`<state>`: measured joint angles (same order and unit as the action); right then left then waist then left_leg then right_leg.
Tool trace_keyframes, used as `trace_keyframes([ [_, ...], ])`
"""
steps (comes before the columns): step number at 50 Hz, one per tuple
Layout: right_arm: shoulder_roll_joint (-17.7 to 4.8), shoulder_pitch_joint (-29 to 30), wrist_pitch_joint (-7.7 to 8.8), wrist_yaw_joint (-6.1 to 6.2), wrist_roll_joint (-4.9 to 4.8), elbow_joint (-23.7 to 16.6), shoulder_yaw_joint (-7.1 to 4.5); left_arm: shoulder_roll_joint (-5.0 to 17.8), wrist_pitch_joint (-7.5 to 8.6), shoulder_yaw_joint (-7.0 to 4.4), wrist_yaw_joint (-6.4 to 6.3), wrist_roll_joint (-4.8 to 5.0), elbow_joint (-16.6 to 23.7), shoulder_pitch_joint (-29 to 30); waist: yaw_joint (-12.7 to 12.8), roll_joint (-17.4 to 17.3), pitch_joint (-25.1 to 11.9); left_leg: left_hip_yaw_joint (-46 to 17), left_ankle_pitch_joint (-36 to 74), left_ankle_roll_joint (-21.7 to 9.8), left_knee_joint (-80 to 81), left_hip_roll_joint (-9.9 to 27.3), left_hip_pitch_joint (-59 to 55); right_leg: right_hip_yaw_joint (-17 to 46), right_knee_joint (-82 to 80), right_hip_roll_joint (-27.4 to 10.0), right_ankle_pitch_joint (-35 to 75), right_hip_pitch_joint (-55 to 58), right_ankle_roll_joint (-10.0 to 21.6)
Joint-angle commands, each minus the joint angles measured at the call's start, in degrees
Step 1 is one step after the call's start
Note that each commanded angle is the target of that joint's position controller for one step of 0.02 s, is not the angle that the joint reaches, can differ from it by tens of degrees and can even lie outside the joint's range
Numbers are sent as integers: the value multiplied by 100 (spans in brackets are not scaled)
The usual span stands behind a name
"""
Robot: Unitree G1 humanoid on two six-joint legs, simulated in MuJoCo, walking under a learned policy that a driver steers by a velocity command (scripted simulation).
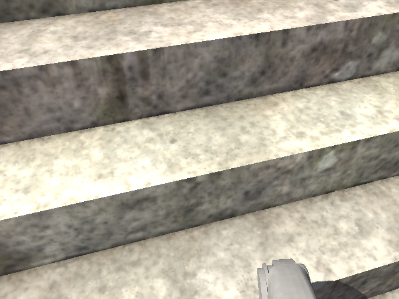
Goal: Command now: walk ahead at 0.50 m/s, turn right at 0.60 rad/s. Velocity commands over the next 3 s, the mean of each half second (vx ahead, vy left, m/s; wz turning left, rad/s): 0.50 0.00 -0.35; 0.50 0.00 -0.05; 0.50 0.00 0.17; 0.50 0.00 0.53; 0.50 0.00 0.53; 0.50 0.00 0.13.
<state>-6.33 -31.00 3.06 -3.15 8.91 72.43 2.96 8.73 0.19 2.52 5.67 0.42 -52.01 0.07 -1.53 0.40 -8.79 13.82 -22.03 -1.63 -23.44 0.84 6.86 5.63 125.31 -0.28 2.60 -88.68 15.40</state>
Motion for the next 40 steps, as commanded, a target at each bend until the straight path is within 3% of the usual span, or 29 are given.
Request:
trace_keyframes([
  [1,-130,-941,177,-141,98,145,78,70,-256,88,-209,6,1123,1914,-174,-601,547,-752,2952,-740,1558,1387,-508,-673,-1397,-297,-225,-344,319],
  [2,-254,-847,222,-199,-152,63,54,57,-397,89,-160,-158,1338,2343,-45,-707,570,-558,4168,-785,1779,1478,-127,-1455,-1867,-405,-886,262,205],
  [3,-486,-278,216,-390,-317,-8,50,66,-582,164,-66,-92,1690,2783,329,-634,631,-261,6616,-836,2021,1614,986,-1780,-3135,-399,-1720,1814,271],
  [5,-1590,-224,538,-413,-638,-226,-147,3,-707,129,167,36,1646,2058,762,-1264,125,-80,11947,-958,1318,1847,721,-2132,-3741,199,-1673,3772,-221],
  [6,-1961,-142,582,-358,-831,-282,-296,262,-675,37,147,-26,1455,1446,920,-1471,-63,-250,12733,-891,841,2000,-539,-2118,-4972,560,-2411,3692,-316],
  [7,-1987,39,569,-357,-769,-345,-328,350,-544,-34,2,-55,1210,677,1105,-1508,-85,-361,13260,-803,278,2060,-1077,-1954,-6279,724,-2068,4358,-262],
  [8,-1875,9,525,-510,-322,-406,-341,689,-538,-183,-168,-41,657,-1131,1475,-1239,-1245,-722,13745,-731,-1371,1915,311,-814,-6277,567,-1050,7017,112],
  [9,-1456,117,420,-679,-34,-701,-261,1190,-563,-288,-249,-30,152,-2643,1653,-272,-2382,-1169,10281,-827,-3193,1212,1951,1417,-7762,-125,-498,9282,659],
  [10,-1023,336,232,-816,-439,-546,-421,1495,-526,-425,-167,-355,-213,-3503,1769,829,-1882,-1625,3211,-623,-6852,-292,3213,3946,-10133,-1205,-1605,8708,1229],
  [11,-703,364,200,-707,-673,-467,-440,1401,-281,-578,-287,-507,-484,-3358,1576,193,-369,-3090,3525,-851,-8979,-460,4778,4003,-10366,-1225,-3081,7963,596],
  [12,-415,825,238,-562,-596,-614,-400,1111,-64,-542,-236,-433,-754,-2709,1069,331,402,-3005,3349,-1016,-9767,-377,5797,3193,-9970,-1032,-3309,7278,383],
  [14,-264,1427,173,-349,-594,-1130,-345,134,155,-315,-126,-186,-1032,-1831,347,-232,345,-3126,2765,-1385,-10616,-415,6490,2395,-9939,-922,-2634,7060,218],
  [15,-113,1532,86,-255,-682,-1359,-287,-236,194,-178,-25,-415,-1212,-1471,-85,-455,386,-2936,2685,-1565,-10703,-239,6588,1633,-10048,-920,-1911,6568,-7],
  [16,-45,1484,-14,-234,-715,-1453,-271,-445,275,-120,29,-434,-1050,-916,-469,-456,521,-2536,2342,-1563,-10292,58,6310,861,-10291,-820,-1481,5963,-224],
  [18,112,1762,-52,-305,-752,-1692,-113,-361,262,-108,-103,-518,-1035,-861,-586,468,586,-1943,925,-1612,-12414,-81,6951,392,-10795,-701,-1996,5718,-258],
  [21,-305,2904,-20,-141,-862,-2412,-82,80,475,-84,-84,-855,-797,-1213,-537,-260,429,-1282,1990,-1428,-9982,176,5829,-551,-11076,-241,-2142,4648,-667],
  [23,-1000,4017,-117,-62,-902,-2886,-193,904,444,-273,-4,-429,-329,-860,-378,276,182,-842,581,-651,-7067,135,3072,-848,-12278,-100,-1057,3378,-262],
  [25,-645,3221,-389,-112,-744,-2602,-162,1277,534,-267,127,-197,-522,-1682,-594,931,242,-416,-37,0,-6767,-314,3231,-306,-12060,-1121,2669,5206,438],
  [27,-920,2781,-514,38,-678,-2819,-251,1648,778,-497,262,49,-653,-2037,-703,1056,-154,-199,-391,-102,-4814,-835,3961,-95,-10857,-1649,7516,8316,749],
  [28,-1256,2637,-519,105,-723,-2808,-327,1403,808,-494,351,-261,-887,-2681,-338,801,-992,-665,951,-625,-5032,-720,3521,-508,-9865,-1431,9059,8825,511],
  [29,-1345,2204,-529,118,-701,-2632,-387,1025,739,-482,388,-453,-1165,-3062,-289,466,-1377,-1634,1303,-1066,-4206,-424,2664,-554,-8875,-1141,8174,8208,339],
  [30,-1537,1375,-589,195,-614,-2265,-449,749,572,-427,494,-527,-1203,-3057,-667,-317,-1374,-3361,-970,-1474,-2587,-9,1726,-231,-7932,-587,6138,6758,291],
  [31,-1661,708,-590,241,-297,-2148,-505,552,349,-508,538,-456,-1268,-2257,-1328,-1573,-321,-5989,-2618,-2145,-434,801,1518,245,-4897,387,902,4428,-246],
  [32,-1518,147,-372,258,-359,-1829,-474,469,367,-526,343,-205,-1097,-1957,-1343,-1941,-121,-6928,-3236,-1876,-149,952,1024,1714,-2847,722,570,2985,-251],
  [33,-1284,200,-283,158,-489,-1371,-482,592,438,-497,172,-83,-837,-1333,-1050,-1828,558,-6236,-2825,-1604,-552,888,904,1792,-1681,1010,614,1759,-17],
  [35,-469,847,-109,76,-490,-980,-344,492,561,-402,-79,-16,-564,-917,-367,95,659,-4760,-1114,-1027,-944,803,929,1722,-1963,881,698,1282,206],
  [36,-169,1413,-78,92,-539,-944,-266,323,545,-300,-154,-158,-547,-945,-54,46,534,-4257,-587,-1000,-971,712,1182,1494,-1787,629,410,1307,219],
  [37,215,1393,216,385,-1005,-729,-264,-791,556,-69,-372,-599,561,-407,536,-312,816,-3757,-1006,-707,-307,742,1810,300,-888,442,-564,2193,-467],
  [40,10,1373,575,473,-939,-678,-232,-461,412,-40,-552,-393,960,-205,631,201,1511,-2965,-198,-632,223,631,2313,-165,-1027,-132,-770,1718,-879],
])
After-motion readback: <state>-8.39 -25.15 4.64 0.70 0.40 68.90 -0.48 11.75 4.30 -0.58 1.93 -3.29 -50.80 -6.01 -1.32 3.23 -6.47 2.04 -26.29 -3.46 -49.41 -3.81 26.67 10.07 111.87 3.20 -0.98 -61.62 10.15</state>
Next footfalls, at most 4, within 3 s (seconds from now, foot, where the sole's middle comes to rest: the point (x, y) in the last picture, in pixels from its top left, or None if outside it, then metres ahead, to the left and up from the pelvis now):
0.14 right None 0.26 -0.11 -0.57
0.54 left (164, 285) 0.45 0.10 -0.37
1.14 right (282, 121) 0.80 -0.21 -0.17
1.72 left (190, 25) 0.95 0.03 0.03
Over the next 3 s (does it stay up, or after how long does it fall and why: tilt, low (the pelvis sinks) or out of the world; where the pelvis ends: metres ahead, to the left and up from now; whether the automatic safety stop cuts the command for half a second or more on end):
stays up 1.45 0.15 1.17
